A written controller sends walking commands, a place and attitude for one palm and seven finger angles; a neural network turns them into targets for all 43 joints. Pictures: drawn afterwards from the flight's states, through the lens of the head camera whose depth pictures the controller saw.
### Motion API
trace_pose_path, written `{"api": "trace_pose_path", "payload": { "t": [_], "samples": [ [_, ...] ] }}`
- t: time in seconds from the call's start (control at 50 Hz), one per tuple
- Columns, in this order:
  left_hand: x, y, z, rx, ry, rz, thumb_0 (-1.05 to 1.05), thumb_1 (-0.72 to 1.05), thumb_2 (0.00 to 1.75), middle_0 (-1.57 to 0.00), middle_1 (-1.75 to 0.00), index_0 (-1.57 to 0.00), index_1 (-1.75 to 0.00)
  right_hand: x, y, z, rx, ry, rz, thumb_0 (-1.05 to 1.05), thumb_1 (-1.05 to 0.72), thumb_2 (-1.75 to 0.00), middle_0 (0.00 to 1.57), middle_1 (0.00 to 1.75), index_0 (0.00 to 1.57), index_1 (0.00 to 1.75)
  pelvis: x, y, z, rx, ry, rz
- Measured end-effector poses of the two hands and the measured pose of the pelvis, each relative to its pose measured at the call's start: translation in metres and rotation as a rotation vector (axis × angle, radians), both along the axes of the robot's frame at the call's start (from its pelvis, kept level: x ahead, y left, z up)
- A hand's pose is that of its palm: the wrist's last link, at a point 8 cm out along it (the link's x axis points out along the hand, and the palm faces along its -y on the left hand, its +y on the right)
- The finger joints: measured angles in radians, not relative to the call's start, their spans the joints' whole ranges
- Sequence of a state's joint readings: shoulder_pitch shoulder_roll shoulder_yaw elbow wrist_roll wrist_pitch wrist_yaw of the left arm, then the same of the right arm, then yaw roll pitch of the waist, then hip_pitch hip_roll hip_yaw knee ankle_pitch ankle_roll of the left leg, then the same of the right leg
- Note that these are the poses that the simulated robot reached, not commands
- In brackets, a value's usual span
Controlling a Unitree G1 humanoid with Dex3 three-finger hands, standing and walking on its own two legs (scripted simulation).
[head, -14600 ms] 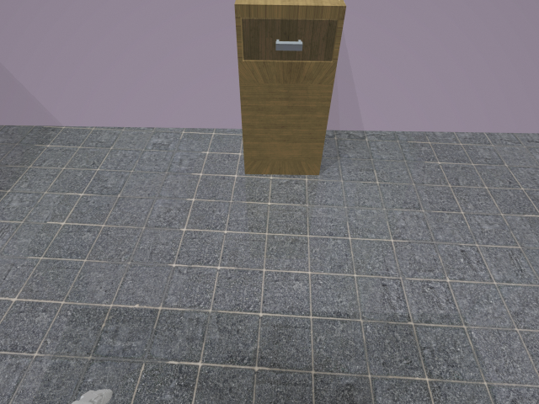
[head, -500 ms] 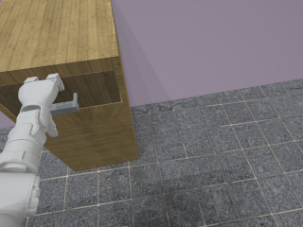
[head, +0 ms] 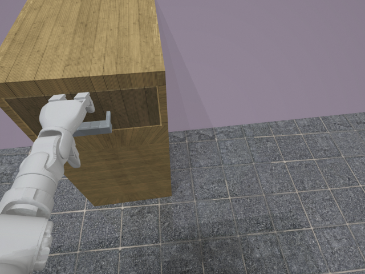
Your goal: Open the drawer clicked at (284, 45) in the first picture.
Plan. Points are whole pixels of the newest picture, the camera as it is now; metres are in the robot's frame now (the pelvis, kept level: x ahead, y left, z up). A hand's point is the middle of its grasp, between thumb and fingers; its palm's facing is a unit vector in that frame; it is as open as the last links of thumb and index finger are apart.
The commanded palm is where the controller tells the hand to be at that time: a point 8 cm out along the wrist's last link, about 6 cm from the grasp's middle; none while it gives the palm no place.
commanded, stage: move the hooked fingers above the handle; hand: left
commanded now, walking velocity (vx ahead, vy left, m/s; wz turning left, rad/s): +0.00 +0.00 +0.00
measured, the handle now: (91, 122) +0.50 +0.26 -0.01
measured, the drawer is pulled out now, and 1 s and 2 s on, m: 0.00 0.00 0.00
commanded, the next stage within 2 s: none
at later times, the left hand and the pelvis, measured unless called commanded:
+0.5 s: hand (86, 122) +0.45 +0.24 +0.05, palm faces -0.02 -0.06 -1.00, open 13.8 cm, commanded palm +0.42 +0.26 +0.11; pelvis -0.01 +0.00 +0.00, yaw -1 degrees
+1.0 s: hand (84, 121) +0.45 +0.25 +0.05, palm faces -0.02 -0.04 -1.00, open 13.8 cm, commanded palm +0.43 +0.26 +0.11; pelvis -0.01 -0.01 +0.00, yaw +0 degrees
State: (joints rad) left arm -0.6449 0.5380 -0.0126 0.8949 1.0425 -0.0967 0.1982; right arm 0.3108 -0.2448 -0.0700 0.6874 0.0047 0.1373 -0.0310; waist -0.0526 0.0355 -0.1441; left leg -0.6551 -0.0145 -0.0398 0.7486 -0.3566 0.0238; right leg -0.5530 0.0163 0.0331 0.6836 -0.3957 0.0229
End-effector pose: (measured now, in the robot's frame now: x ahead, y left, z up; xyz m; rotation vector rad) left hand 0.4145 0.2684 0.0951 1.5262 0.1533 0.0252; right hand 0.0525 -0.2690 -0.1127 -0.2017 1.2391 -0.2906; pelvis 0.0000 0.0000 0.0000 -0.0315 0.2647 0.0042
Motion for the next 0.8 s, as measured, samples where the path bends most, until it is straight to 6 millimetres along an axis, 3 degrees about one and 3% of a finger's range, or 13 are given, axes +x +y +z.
{"api": "trace_pose_path", "payload": {
  "t": [0.1,0.28,0.44,0.5,0.6,0.7,0.8],
  "samples": [
    [0.008,-0.007,0.005,-0.003,-0.082,-0.023,0.00,-0.49,0.30,-0.32,-1.20,-0.32,-1.20,-0.001,0.003,-0.001,0.001,-0.008,0.003,0.00,-0.91,-0.90,0.20,0.30,0.20,0.30,-0.004,0.002,-0.003,-0.002,0.011,-0.005],
    [0.009,0.024,0.003,0.065,0.006,0.150,0.00,-0.49,0.30,-0.31,-1.20,-0.32,-1.20,-0.026,0.008,-0.009,0.035,0.055,-0.027,0.00,-0.91,-0.90,0.20,0.30,0.20,0.30,-0.005,0.002,-0.002,0.000,0.025,-0.017],
    [0.011,-0.018,0.004,-0.012,-0.002,-0.048,0.00,-0.49,0.30,-0.32,-1.20,-0.32,-1.20,-0.041,0.002,-0.004,0.004,0.094,-0.043,0.00,-0.91,-0.90,0.21,0.30,0.20,0.30,-0.003,0.000,-0.001,-0.001,0.005,-0.007],
    [0.016,-0.023,0.006,-0.020,-0.061,-0.053,0.00,-0.49,0.30,-0.32,-1.20,-0.32,-1.20,-0.042,-0.002,-0.004,-0.002,0.082,-0.052,0.00,-0.91,-0.90,0.20,0.30,0.20,0.30,-0.005,-0.002,-0.003,0.001,0.012,-0.017],
    [0.017,-0.013,0.008,0.035,-0.093,0.037,0.00,-0.49,0.30,-0.34,-1.22,-0.32,-1.20,-0.041,-0.007,-0.009,0.014,0.071,-0.054,0.00,-0.91,-0.90,0.20,0.30,0.20,0.30,-0.008,-0.005,-0.004,0.005,0.027,-0.032],
    [0.003,0.010,0.005,0.059,-0.012,0.155,0.00,-0.49,0.30,-0.34,-1.22,-0.32,-1.20,-0.036,-0.008,-0.011,0.033,0.061,-0.058,0.00,-0.91,-0.90,0.20,0.30,0.20,0.30,-0.006,-0.009,-0.001,0.011,0.019,-0.034],
    [-0.005,0.013,0.007,0.052,0.041,0.118,0.00,-0.49,0.30,-0.33,-1.21,-0.32,-1.20,-0.026,-0.012,-0.005,0.006,0.046,-0.038,0.00,-0.91,-0.90,0.20,0.30,0.20,0.30,-0.005,-0.012,0.001,0.008,0.001,-0.008]
  ]
}}
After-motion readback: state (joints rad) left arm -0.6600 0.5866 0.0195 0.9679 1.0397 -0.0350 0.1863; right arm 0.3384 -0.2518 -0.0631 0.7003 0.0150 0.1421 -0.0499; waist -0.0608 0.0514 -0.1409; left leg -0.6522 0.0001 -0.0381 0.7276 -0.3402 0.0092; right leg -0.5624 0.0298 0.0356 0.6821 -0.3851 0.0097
